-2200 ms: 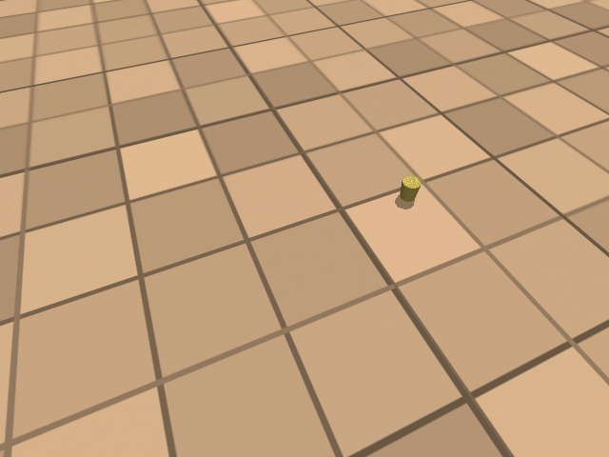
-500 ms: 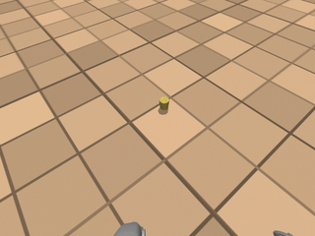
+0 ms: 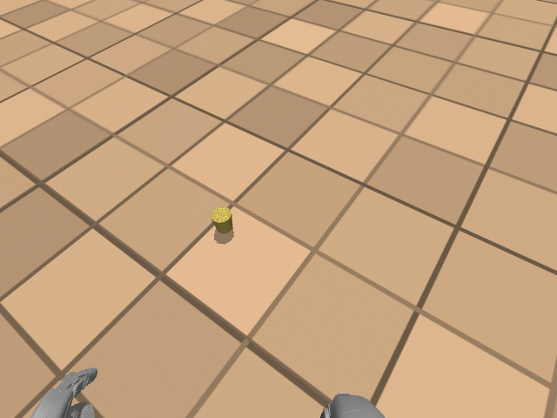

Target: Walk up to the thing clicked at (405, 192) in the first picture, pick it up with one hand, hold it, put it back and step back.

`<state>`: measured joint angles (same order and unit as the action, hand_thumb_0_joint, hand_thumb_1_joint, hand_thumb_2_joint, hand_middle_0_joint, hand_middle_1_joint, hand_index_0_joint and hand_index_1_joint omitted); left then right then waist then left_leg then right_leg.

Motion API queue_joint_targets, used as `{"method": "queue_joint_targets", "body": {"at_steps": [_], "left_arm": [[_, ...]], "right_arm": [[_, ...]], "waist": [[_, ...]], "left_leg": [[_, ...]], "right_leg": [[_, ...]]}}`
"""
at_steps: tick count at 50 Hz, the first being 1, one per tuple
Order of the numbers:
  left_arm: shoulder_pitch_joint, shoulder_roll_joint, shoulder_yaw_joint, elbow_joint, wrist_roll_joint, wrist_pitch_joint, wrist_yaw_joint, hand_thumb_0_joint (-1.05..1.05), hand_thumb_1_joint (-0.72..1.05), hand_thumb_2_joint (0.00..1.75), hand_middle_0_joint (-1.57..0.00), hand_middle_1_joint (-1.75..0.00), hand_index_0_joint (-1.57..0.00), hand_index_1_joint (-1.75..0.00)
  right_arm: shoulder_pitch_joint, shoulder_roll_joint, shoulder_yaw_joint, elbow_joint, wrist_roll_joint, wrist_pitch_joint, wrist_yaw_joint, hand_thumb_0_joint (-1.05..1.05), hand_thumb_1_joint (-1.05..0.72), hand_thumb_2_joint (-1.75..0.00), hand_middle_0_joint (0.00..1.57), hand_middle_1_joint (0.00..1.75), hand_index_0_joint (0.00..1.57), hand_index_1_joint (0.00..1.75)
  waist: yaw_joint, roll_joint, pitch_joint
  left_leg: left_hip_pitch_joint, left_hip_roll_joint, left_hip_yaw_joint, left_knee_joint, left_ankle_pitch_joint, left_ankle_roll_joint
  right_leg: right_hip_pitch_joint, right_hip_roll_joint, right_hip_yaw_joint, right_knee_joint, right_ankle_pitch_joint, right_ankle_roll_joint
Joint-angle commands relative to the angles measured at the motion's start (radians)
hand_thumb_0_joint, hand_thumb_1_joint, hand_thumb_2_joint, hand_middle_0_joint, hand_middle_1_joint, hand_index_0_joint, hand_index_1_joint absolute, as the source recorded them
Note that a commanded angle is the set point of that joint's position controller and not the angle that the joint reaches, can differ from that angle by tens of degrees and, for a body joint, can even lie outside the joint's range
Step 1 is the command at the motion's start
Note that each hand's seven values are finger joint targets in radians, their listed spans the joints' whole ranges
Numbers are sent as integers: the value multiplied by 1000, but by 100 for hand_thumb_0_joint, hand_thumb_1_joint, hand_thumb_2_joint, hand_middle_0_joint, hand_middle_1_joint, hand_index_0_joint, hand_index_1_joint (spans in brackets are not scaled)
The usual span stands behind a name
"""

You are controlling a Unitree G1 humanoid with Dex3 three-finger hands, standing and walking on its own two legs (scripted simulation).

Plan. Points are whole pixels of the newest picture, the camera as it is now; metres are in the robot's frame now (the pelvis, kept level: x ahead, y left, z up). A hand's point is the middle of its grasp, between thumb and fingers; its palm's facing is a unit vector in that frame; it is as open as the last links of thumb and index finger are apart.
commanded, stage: walk up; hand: left
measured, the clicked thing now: (222, 221) +0.95 +0.23 -0.70
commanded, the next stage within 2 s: none
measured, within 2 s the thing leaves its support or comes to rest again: neither
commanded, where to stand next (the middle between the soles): +0.54 +0.01 m, yaw -3 degrees
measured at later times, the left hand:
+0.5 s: hand (109, 352) +0.26 +0.30 -0.13, palm faces -0.13 -0.92 -0.36, open 7.4 cm
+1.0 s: hand (135, 265) +0.41 +0.27 -0.10, palm faces -0.05 -0.90 -0.43, open 7.4 cm
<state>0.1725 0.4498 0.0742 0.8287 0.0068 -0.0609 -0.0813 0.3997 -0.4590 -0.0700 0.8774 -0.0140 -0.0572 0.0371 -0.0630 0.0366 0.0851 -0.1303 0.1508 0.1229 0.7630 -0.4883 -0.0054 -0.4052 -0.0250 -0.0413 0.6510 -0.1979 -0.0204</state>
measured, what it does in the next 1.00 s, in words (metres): walks ahead: left foot, then right foot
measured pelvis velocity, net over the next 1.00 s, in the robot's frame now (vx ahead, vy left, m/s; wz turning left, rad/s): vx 0.36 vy -0.01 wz -0.06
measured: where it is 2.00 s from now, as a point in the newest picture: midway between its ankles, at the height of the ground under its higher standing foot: (280, 326)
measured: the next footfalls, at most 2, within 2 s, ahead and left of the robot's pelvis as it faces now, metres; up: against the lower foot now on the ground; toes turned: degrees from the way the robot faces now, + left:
left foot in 0.32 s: +0.28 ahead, +0.15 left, +0.00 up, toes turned +3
right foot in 0.68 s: +0.39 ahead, -0.14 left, +0.00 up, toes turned -8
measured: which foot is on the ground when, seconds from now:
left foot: up 0.00-0.30, down 0.32-0.70, up 0.72-1.00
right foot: down 0.00-0.34, up 0.36-0.66, down 0.68-1.00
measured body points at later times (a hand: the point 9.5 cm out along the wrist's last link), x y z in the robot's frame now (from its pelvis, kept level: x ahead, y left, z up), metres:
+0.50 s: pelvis +0.19 +0.02 +0.01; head +0.21 +0.04 +0.46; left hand +0.26 +0.35 -0.11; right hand +0.23 -0.30 -0.08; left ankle +0.24 +0.15 -0.71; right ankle +0.20 -0.10 -0.67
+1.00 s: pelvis +0.36 -0.01 +0.02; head +0.37 -0.03 +0.47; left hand +0.41 +0.32 -0.07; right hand +0.43 -0.33 -0.11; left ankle +0.47 +0.14 -0.68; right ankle +0.35 -0.13 -0.71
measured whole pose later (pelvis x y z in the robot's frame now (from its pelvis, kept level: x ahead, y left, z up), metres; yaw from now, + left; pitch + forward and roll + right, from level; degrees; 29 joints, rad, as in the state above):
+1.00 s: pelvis +0.36 -0.01 +0.02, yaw -3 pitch -3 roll +0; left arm 0.35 0.41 0.04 0.85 0.01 -0.09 -0.03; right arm 0.26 -0.43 -0.06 0.86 -0.02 -0.02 0.08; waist 0.04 0.07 0.07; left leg -0.50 0.08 0.00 0.81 -0.28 0.00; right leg -0.20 -0.04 -0.08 0.55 -0.30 -0.02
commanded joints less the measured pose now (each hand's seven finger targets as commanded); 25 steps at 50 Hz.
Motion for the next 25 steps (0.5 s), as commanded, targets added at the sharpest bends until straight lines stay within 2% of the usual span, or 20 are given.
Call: {"method": "queue_joint_targets", "body": {"at_steps": [1, 2, 3, 4, 5, 6, 7, 11, 12, 13, 14, 15, 16, 17, 18, 19, 21, 22, 23, 25], "left_arm": [[215, 330, 93, -34, -27, -23, 42, 0, 90, 90, -20, -30, -20, -30], [175, 302, 81, -44, -31, -24, 50, 0, 90, 90, -20, -30, -20, -30], [149, 277, 72, -51, -25, -28, 55, 0, 90, 90, -20, -30, -20, -30], [120, 257, 66, -53, -25, -31, 55, 0, 90, 90, -20, -30, -20, -30], [105, 242, 59, -58, -20, -35, 54, 0, 90, 90, -20, -30, -20, -30], [113, 234, 53, -60, -13, -37, 52, 0, 90, 90, -20, -30, -20, -30], [111, 243, 55, -66, -5, -39, 51, 0, 90, 90, -20, -30, -20, -30], [112, 254, 53, -84, 1, -47, 44, 0, 90, 90, -20, -30, -20, -30], [101, 259, 51, -86, 1, -46, 43, 0, 90, 90, -20, -30, -20, -30], [64, 262, 48, -92, -1, -43, 42, 0, 90, 90, -20, -30, -20, -30], [44, 244, 42, -95, 0, -39, 42, 0, 90, 90, -20, -30, -20, -30], [63, 204, 28, -94, 3, -37, 42, 0, 90, 90, -20, -30, -20, -30], [94, 151, 8, -95, 6, -38, 43, 0, 90, 90, -20, -30, -20, -30], [130, 93, -6, -100, -8, -37, 45, 0, 90, 90, -20, -30, -20, -30], [122, 212, 24, -76, -1, -28, 64, 0, 90, 90, -20, -30, -20, -30], [100, 240, 19, -64, -1, -32, 66, 0, 90, 90, -20, -30, -20, -30], [153, 218, 23, -18, -7, -34, 60, 0, 90, 90, -20, -30, -20, -30], [182, 214, 24, 1, -8, -35, 53, 0, 90, 90, -20, -30, -20, -30], [188, 192, 21, 6, -9, -32, 43, 0, 90, 90, -20, -30, -20, -30], [157, 170, 25, -4, -4, -26, 30, 0, 90, 90, -20, -30, -20, -30]], "right_arm": [[-85, -226, -42, -119, 10, -21, -19, 0, -90, -90, 20, 30, 20, 30], [-80, -208, -38, -101, 20, -21, -18, 0, -90, -90, 20, 30, 20, 30], [-59, -193, -33, -91, 16, -22, -16, 0, -90, -90, 20, 30, 20, 30], [-18, -178, -30, -71, 13, -18, -12, 0, -90, -90, 20, 30, 20, 30], [10, -175, -33, -58, 8, -16, -3, 0, -90, -90, 20, 30, 20, 30], [-12, -173, -37, -60, 3, -14, 7, 0, -90, -90, 20, 30, 20, 30], [-26, -164, -40, -68, 1, -13, 14, 0, -90, -90, 20, 30, 20, 30], [-97, -145, -49, -97, -4, -27, 28, 0, -90, -90, 20, 30, 20, 30], [-102, -148, -54, -97, -4, -33, 29, 0, -90, -90, 20, 30, 20, 30], [-64, -145, -60, -86, -6, -38, 28, 0, -90, -90, 20, 30, 20, 30], [-18, -157, -70, -66, -9, -42, 26, 0, -90, -90, 20, 30, 20, 30], [37, -178, -81, -48, -11, -47, 20, 0, -90, -90, 20, 30, 20, 30], [133, -231, -99, -31, -18, -54, 9, 0, -90, -90, 20, 30, 20, 30], [144, -302, -110, -58, -24, -62, 1, 0, -90, -90, 20, 30, 20, 30], [76, -336, -114, -81, 10, -56, 5, 0, -90, -90, 20, 30, 20, 30], [27, -302, -107, -91, 15, -53, 1, 0, -90, -90, 20, 30, 20, 30], [-47, -241, -75, -106, 10, -51, -6, 0, -90, -90, 20, 30, 20, 30], [-60, -232, -68, -102, 10, -52, -6, 0, -90, -90, 20, 30, 20, 30], [-65, -227, -65, -98, 6, -51, -5, 0, -90, -90, 20, 30, 20, 30], [-44, -224, -62, -103, -1, -49, -1, 0, -90, -90, 20, 30, 20, 30]], "waist": [[154, -162, -107], [135, -134, -69], [109, -155, -51], [77, -167, -34], [64, -177, -31], [70, -181, -21], [74, -199, -12], [88, -210, -45], [79, -199, -50], [44, -187, -53], [7, -141, -63], [-22, -62, -85], [-73, 116, -128], [-55, 264, -115], [-36, 143, -76], [-13, 40, -15], [36, 49, 10], [48, 96, -1], [48, 137, -18], [35, 160, -30]], "left_leg": [[-557, -47, -166, 502, 2, 39], [-539, -33, -177, 480, 62, 41], [-524, -16, -171, 427, 82, 42], [-455, 0, -173, 348, 83, 39], [-397, -10, -146, 290, 99, 35], [-372, -24, -120, 228, 90, 33], [-360, -26, -107, 152, 89, 25], [-273, -49, -70, -45, 205, 21], [-220, -61, -60, -76, 234, 22], [-118, -69, -46, -123, 290, 24], [-5, -98, -23, -156, 312, 25], [113, -128, -6, -180, 266, 32], [226, -28, -190, -295, 71, 79], [234, 250, -685, -519, -194, 168], [152, 344, -817, -567, -327, 298], [80, 317, -717, -551, -222, 306], [-11, 220, -479, -519, -20, 246], [-37, 180, -370, -497, 95, 225], [-44, 154, -300, -479, 182, 227], [-55, 124, -236, -474, 242, 236]], "right_leg": [[440, -375, 707, -366, -230, -283], [389, -320, 570, -342, -81, -266], [348, -284, 483, -320, 11, -254], [257, -253, 384, -307, 56, -230], [204, -217, 309, -295, 103, -222], [155, -197, 270, -297, 106, -223], [126, -201, 262, -306, 56, -229], [101, -202, 248, -304, -57, -213], [65, -199, 240, -293, -97, -203], [-10, -193, 220, -261, -164, -186], [-79, -162, 190, -200, -220, -159], [-139, -118, 149, -91, -200, -134], [-228, -49, 89, 192, -154, -95], [-380, 93, 47, 453, -302, -30], [-391, 27, 125, 546, -349, -38], [-385, -4, 152, 572, -286, -32], [-295, -60, 142, 463, -205, -24], [-237, -74, 108, 385, -184, -18], [-197, -73, 73, 314, -188, -8], [-136, -63, 33, 225, -178, 8]]}}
